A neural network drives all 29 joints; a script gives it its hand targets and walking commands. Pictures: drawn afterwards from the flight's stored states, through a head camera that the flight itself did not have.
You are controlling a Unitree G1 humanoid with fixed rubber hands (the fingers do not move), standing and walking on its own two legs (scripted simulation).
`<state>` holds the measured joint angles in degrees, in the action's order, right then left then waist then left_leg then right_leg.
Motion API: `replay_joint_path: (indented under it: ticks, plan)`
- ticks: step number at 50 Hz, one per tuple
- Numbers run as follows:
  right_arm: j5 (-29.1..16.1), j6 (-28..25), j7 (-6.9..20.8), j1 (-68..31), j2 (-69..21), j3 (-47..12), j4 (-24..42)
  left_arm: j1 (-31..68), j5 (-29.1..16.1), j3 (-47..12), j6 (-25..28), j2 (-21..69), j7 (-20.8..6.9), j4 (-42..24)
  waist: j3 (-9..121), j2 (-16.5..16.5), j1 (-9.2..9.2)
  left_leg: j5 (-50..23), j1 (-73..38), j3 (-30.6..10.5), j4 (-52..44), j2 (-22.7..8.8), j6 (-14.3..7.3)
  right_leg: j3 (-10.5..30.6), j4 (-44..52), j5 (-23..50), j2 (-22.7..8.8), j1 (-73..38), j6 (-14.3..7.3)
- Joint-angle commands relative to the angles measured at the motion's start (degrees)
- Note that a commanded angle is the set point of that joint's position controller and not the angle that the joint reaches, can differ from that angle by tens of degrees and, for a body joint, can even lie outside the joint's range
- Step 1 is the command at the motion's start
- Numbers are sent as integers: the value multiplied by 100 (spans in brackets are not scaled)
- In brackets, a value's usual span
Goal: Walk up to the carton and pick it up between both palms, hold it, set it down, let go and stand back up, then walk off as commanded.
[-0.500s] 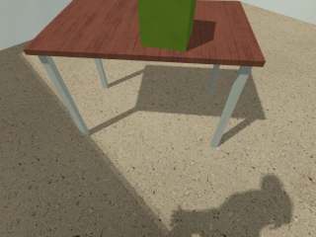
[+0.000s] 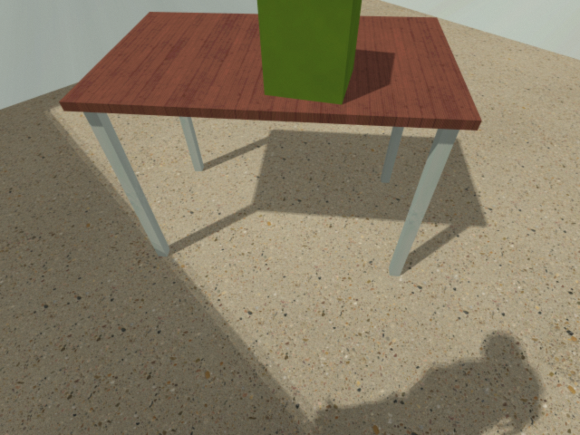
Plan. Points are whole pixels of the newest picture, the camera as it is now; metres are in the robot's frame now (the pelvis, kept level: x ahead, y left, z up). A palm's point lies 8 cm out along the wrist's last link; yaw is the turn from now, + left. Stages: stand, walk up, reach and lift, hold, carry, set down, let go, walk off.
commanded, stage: stand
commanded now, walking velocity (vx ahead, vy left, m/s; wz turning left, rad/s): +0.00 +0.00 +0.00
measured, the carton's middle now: (312, 34) +1.01 +0.00 +0.10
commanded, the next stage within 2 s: none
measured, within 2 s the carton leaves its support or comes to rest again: neither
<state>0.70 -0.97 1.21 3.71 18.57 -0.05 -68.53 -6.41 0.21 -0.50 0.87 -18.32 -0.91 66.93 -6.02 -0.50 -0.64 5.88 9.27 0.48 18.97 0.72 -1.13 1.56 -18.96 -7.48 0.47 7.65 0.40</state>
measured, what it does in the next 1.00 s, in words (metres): stands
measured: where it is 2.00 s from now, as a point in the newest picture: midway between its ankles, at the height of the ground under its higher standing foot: outside the picture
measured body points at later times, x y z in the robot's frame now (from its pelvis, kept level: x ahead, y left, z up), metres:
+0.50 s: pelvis +0.01 +0.00 +0.00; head +0.03 +0.00 +0.45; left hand +0.08 +0.27 -0.15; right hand +0.08 -0.29 -0.14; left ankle +0.05 +0.11 -0.75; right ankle +0.04 -0.12 -0.75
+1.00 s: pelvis +0.04 +0.00 +0.00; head +0.06 +0.00 +0.45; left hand +0.11 +0.28 -0.14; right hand +0.10 -0.29 -0.14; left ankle +0.05 +0.11 -0.75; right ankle +0.04 -0.13 -0.75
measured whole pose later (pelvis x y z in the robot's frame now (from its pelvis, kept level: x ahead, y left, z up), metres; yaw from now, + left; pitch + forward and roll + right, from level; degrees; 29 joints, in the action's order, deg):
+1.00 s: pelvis +0.04 +0.00 +0.00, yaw +0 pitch -2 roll +0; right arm 0.3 -0.9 0.5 4.5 18.1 -0.3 -67.8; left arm -5.2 0.2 -0.8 0.7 -17.9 -0.3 65.3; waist -5.1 -0.9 0.1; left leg 9.0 7.6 0.3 19.0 0.5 -0.6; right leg 2.1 -18.5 -10.2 0.7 5.8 0.1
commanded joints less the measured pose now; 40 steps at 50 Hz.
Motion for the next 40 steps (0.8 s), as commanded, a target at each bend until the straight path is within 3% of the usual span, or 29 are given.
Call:
replay_joint_path:
  ticks: [1, 2, 4, 7, 8, 9, 10, 11, 13, 14, 15, 17, 18, 19, 22, 23, 24, 25, 26, 28, 30, 32, 33, 35, 36, 37, 38, 40]
  plan:
    - [1, -128, -85, -278, 1329, 213, 401, 275, -10, 244, 169, -1420, 67, -361, 577, 12, 51, 1368, 68, -941, -828, -821, -147, 586, 518, -842, -614, 126, -170]
    - [15, -156, -73, -388, 1305, 213, 431, 297, -14, 208, 168, -1289, 75, -395, 525, 161, -6, 1388, 176, -985, -824, -831, -156, 569, 463, -748, -620, 68, -186]
    - [-30, -180, -97, -264, 1331, 251, 402, 190, -1, 223, 162, -1360, 88, -376, 631, 14, 48, 1288, -11, -960, -783, -813, -162, 619, 529, -791, -655, 60, -181]
    - [7, -164, -79, -241, 1287, 219, 382, 199, -16, 214, 167, -1371, 81, -391, 685, 195, 20, 1312, -12, -953, -723, -779, -118, 606, 499, -906, -630, 143, -185]
    - [20, -139, -98, -284, 1327, 232, 383, 283, 8, 229, 135, -1451, 70, -371, 535, 7, 60, 1244, 41, -877, -608, -737, -123, 670, 582, -939, -642, 213, -171]
    - [17, -130, -109, -256, 1263, 214, 405, 170, -18, 218, 147, -1417, 76, -391, 691, 133, 57, 1103, -90, -843, -578, -760, -129, 713, 597, -860, -680, 200, -164]
    - [-9, -140, -94, -335, 1382, 241, 416, 273, 16, 199, 157, -1324, 86, -376, 678, -43, 109, 1063, -77, -918, -614, -776, -132, 620, 566, -776, -630, 188, -158]
    - [-6, -128, -95, -230, 1325, 230, 378, 231, 0, 203, 187, -1450, 91, -414, 716, 105, 48, 1017, -66, -849, -600, -736, -132, 666, 596, -742, -698, 145, -167]
    - [0, -114, -96, -58, 1315, 203, 360, 313, 10, 201, 168, -1317, 90, -416, 685, -65, 109, 836, -142, -814, -499, -719, -88, 655, 580, -743, -680, 175, -186]
    - [-32, -125, -89, -93, 1457, 235, 355, 157, -4, 192, 157, -1285, 103, -433, 677, 109, 65, 995, -154, -909, -559, -782, -105, 642, 590, -744, -666, 225, -192]
    - [-19, -92, -95, -83, 1369, 228, 367, 166, -25, 239, 170, -1405, 118, -424, 521, -11, 64, 1133, 16, -889, -617, -758, -93, 632, 571, -789, -632, 250, -171]
    - [-29, -112, -67, -67, 1182, 163, 423, 61, -29, 171, 163, -1245, 112, -394, 641, 125, 81, 1257, 20, -1001, -635, -831, -131, 666, 455, -842, -624, 185, -182]
    - [-5, -106, -91, -101, 1180, 177, 418, 216, 12, 194, 157, -1369, 109, -402, 613, -101, 106, 1225, -31, -898, -630, -813, -114, 662, 507, -862, -625, 222, -164]
    - [17, -128, -70, -139, 1316, 197, 403, 96, 5, 185, 132, -1243, 105, -435, 614, 161, 5, 1260, 48, -929, -639, -807, -109, 635, 462, -753, -644, 149, -182]
    - [-16, -126, -100, -211, 1247, 206, 467, 335, -1, 190, 161, -1356, 107, -531, 653, -21, 60, 730, -96, -830, -560, -748, -110, 669, 510, -655, -687, 255, -180]
    - [-17, -157, -99, -146, 1409, 222, 453, 125, -3, 167, 155, -1250, 106, -461, 700, -83, -1, 772, -52, -879, -489, -770, -126, 656, 516, -452, -659, 69, -182]
    - [-17, -155, -103, -120, 1356, 235, 438, 224, -4, 199, 165, -1348, 113, -474, 757, -16, 92, 561, -152, -781, -499, -741, -88, 636, 501, -385, -698, 102, -196]
    - [-10, -137, -102, -167, 1403, 248, 415, 201, 2, 168, 162, -1226, 122, -470, 649, 41, 25, 508, -146, -817, -485, -766, -68, 633, 497, -360, -687, 155, -162]
    - [-52, -156, -108, -109, 1330, 221, 458, 234, -26, 211, 160, -1386, 126, -502, 714, 8, 133, 515, -175, -804, -504, -767, -103, 656, 493, -276, -668, 129, -170]
    - [-6, -155, -93, -11, 1232, 183, 452, 250, 4, 239, 144, -1433, 121, -475, 672, -73, 111, 604, -143, -785, -491, -725, -73, 654, 485, -567, -661, 155, -155]
    - [-18, -146, -105, -153, 1298, 238, 455, 209, 7, 226, 129, -1341, 139, -475, 733, 87, 83, 501, -265, -783, -504, -769, -105, 696, 527, -384, -700, 137, -200]
    - [-37, -150, -130, -122, 1405, 263, 489, 171, -10, 186, 131, -1256, 99, -471, 714, -87, 70, 313, -222, -762, -447, -735, -61, 617, 451, -221, -650, 53, -163]
    - [-63, -155, -104, -109, 1371, 246, 464, 268, -20, 166, 147, -1189, 124, -472, 827, -50, 146, 229, -333, -810, -480, -784, -76, 590, 495, -163, -683, 16, -149]
    - [-39, -170, -107, -161, 1234, 227, 487, 307, -14, 260, 169, -1377, 129, -526, 877, 135, 105, 65, -248, -739, -432, -771, -50, 621, 455, -7, -686, -88, -143]
    - [-15, -148, -116, -228, 1395, 236, 461, 249, -4, 203, 155, -1320, 116, -494, 773, -1, 60, 6, -356, -765, -385, -750, -41, 595, 488, 55, -645, 31, -134]
    - [-32, -117, -125, -97, 1302, 245, 454, 349, 21, 199, 165, -1334, 117, -553, 794, 126, 113, -81, -306, -689, -371, -739, -31, 630, 391, 117, -687, -70, -137]
    - [-35, -136, -131, -33, 1381, 243, 407, 264, -14, 241, 136, -1384, 130, -495, 718, -48, 116, -13, -345, -691, -362, -745, -36, 626, 456, 142, -669, -11, -157]
    - [-54, -95, -132, -27, 1199, 188, 406, 219, -5, 215, 151, -1364, 140, -508, 727, 55, 130, -163, -347, -715, -371, -782, -36, 601, 442, 250, -676, -57, -149]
